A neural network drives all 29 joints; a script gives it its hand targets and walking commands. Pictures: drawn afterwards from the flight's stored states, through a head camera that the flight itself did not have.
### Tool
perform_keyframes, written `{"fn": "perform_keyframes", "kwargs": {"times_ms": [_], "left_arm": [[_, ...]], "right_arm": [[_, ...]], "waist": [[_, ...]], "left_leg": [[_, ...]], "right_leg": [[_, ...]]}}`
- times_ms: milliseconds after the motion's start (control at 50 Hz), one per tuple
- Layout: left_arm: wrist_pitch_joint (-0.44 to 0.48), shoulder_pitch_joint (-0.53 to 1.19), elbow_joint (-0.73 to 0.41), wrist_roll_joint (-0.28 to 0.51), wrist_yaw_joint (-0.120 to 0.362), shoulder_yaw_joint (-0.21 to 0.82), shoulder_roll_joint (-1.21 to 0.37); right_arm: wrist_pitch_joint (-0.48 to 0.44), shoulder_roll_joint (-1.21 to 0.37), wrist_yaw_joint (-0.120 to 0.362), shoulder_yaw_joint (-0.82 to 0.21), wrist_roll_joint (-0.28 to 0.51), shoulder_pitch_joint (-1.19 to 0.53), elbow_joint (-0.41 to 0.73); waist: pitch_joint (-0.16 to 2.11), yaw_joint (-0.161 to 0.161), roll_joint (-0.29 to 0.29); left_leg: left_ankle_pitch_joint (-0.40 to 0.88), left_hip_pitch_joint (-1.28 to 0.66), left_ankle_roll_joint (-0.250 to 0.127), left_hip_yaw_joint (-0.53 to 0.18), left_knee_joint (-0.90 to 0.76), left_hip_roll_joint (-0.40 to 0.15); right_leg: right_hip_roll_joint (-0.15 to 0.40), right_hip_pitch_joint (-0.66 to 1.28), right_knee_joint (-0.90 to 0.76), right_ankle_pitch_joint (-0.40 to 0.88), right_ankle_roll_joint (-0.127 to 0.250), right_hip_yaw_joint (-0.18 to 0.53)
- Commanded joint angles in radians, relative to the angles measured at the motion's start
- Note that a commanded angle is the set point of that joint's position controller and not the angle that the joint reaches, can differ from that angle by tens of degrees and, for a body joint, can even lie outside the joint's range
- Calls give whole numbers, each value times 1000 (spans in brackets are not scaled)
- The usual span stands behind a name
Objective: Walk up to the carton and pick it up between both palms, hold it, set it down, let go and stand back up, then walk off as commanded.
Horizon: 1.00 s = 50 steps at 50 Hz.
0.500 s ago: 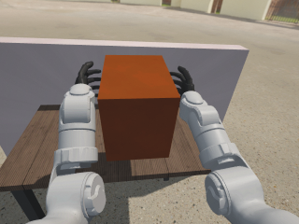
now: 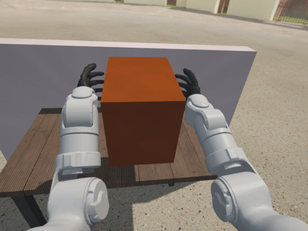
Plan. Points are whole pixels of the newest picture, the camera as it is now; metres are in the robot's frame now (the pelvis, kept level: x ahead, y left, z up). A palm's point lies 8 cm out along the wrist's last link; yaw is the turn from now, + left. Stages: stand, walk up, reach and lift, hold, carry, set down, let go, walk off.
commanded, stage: hold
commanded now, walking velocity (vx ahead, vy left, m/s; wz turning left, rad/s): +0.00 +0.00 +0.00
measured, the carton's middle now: (140, 108) +0.41 +0.02 +0.20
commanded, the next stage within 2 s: set down in 0.62 s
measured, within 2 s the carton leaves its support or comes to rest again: neither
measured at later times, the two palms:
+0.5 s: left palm (86, 93) +0.37 +0.15 +0.26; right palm (192, 98) +0.37 -0.11 +0.25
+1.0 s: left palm (94, 92) +0.40 +0.13 +0.25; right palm (195, 98) +0.39 -0.13 +0.24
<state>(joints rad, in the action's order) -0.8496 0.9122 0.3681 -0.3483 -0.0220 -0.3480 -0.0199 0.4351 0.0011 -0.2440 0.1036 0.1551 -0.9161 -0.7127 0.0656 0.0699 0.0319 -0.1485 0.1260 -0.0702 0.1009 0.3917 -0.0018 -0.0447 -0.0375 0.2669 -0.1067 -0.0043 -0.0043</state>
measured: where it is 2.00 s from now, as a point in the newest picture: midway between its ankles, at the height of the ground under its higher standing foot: outside the picture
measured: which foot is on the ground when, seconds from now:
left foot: down 0.00-1.00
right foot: down 0.00-1.00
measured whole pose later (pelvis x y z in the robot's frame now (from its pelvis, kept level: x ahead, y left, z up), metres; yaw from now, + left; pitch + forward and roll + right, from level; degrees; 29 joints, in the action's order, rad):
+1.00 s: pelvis +0.01 -0.01 +0.00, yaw +0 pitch -8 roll -2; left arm -0.61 0.91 0.46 -0.37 0.03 -0.35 -0.01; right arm 0.22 -0.07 -0.22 0.26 0.08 -0.91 -0.74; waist -0.01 0.07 0.04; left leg -0.15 0.08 -0.07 0.10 0.36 0.00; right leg -0.04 -0.01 0.28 -0.13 0.00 -0.01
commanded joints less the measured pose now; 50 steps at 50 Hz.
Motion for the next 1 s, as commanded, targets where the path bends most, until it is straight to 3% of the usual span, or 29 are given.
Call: {"fn": "perform_keyframes", "kwargs": {"times_ms": [0,20,60,100,160,200,220,260,280,300,320,420,460,480,520,540,600,620,660,680,720,840,900,940,980], "left_arm": [[59,574,-111,110,172,408,-650],[58,580,-80,102,173,395,-646],[56,542,-96,106,176,399,-662],[58,576,-88,103,177,412,-666],[61,560,-145,116,173,427,-666],[56,580,-128,114,177,434,-668],[57,553,-126,111,174,423,-674],[58,570,-92,107,180,408,-662],[57,535,-148,123,177,434,-681],[57,555,-108,119,175,420,-659],[54,554,-94,108,177,417,-666],[59,576,-140,117,174,423,-664],[56,566,-111,114,176,427,-669],[62,575,-145,133,174,448,-682],[57,575,-112,118,173,431,-673],[53,562,-144,120,174,437,-673],[51,554,-107,98,177,404,-653],[74,613,-118,150,167,430,-646],[88,647,-140,177,153,457,-663],[92,647,-92,161,149,430,-650],[131,696,-22,134,159,387,-628],[247,638,110,39,206,266,-489],[286,611,130,5,221,222,-431],[300,580,132,10,231,223,-424],[320,567,113,19,229,254,-435]], "right_arm": [[-93,-568,104,-289,159,-890,411],[-90,-560,105,-276,148,-886,387],[-97,-564,103,-281,153,-880,420],[-95,-554,104,-264,144,-887,393],[-91,-555,102,-284,160,-849,420],[-90,-545,100,-266,154,-879,406],[-98,-558,100,-280,157,-874,423],[-89,-550,103,-273,146,-874,388],[-102,-570,98,-303,164,-869,459],[-95,-551,95,-294,165,-894,433],[-87,-537,98,-268,147,-863,381],[-96,-563,100,-287,163,-891,444],[-88,-539,97,-262,151,-863,395],[-102,-564,97,-283,160,-890,460],[-87,-543,98,-254,148,-860,392],[-92,-555,101,-287,162,-868,426],[-85,-550,99,-277,159,-866,393],[-89,-536,103,-264,167,-856,307],[-108,-538,106,-267,168,-907,334],[-117,-526,108,-259,164,-946,316],[-153,-543,115,-207,95,-970,279],[-251,-532,148,-120,-70,-796,110],[-279,-521,156,-92,-117,-719,33],[-305,-512,155,-97,-135,-704,70],[-342,-518,156,-142,-130,-703,120]], "waist": [[345,31,-100],[312,37,-97],[345,33,-80],[330,50,-103],[351,50,-112],[340,66,-105],[355,50,-100],[325,47,-92],[391,42,-93],[352,42,-84],[317,54,-101],[374,48,-105],[343,62,-110],[393,61,-105],[320,68,-118],[349,54,-117],[320,46,-89],[308,12,-110],[381,12,-125],[340,-4,-108],[284,-5,-90],[185,-11,-34],[148,-21,-9],[149,-21,15],[194,-34,-3]], "left_leg": [[11,-118,68,-123,-127,-50],[-28,-103,63,-126,-140,-51],[27,-124,67,-126,-129,-50],[-27,-127,71,-131,-139,-52],[73,-151,81,-136,-122,-54],[24,-150,87,-137,-125,-53],[48,-151,84,-132,-122,-53],[-4,-118,77,-136,-138,-57],[96,-158,79,-125,-113,-48],[75,-152,78,-124,-106,-38],[31,-143,80,-130,-122,-47],[54,-154,75,-130,-115,-47],[40,-162,87,-141,-118,-55],[61,-167,86,-136,-112,-54],[29,-147,81,-141,-125,-53],[46,-134,85,-141,-123,-62],[32,-135,75,-123,-125,-47],[32,-166,47,-123,-135,-22],[56,-185,51,-135,-119,-38],[-14,-160,45,-134,-139,-43],[-135,-93,36,-125,-170,-45],[-230,-75,12,-84,-214,-40],[-178,-105,14,-60,-212,-29],[-137,-141,16,-46,-207,-24],[-39,-178,25,-37,-187,-19]], "right_leg": [[-31,204,12,24,-9,-44],[-28,194,8,-4,-11,-48],[-31,213,8,36,-12,-47],[-30,198,4,3,-12,-49],[-37,218,18,86,-15,-46],[-32,196,1,28,-10,-44],[-34,213,3,53,-8,-45],[-31,208,6,20,-13,-47],[-36,224,14,87,-10,-50],[-31,202,0,44,-11,-43],[-33,195,1,26,-10,-49],[-31,207,10,52,-11,-44],[-32,189,2,31,-9,-45],[-34,202,11,64,-11,-50],[-35,195,7,30,-9,-47],[-36,224,19,72,-13,-49],[-32,214,3,38,-11,-44],[-61,177,19,18,-8,-67],[-59,166,31,17,-13,-72],[-54,177,17,-18,-17,-67],[-44,162,16,-75,-24,-71],[-3,213,4,-122,-35,-89],[10,199,-13,-125,-37,-96],[14,197,-23,-112,-35,-97],[16,206,-23,-57,-30,-99]]}}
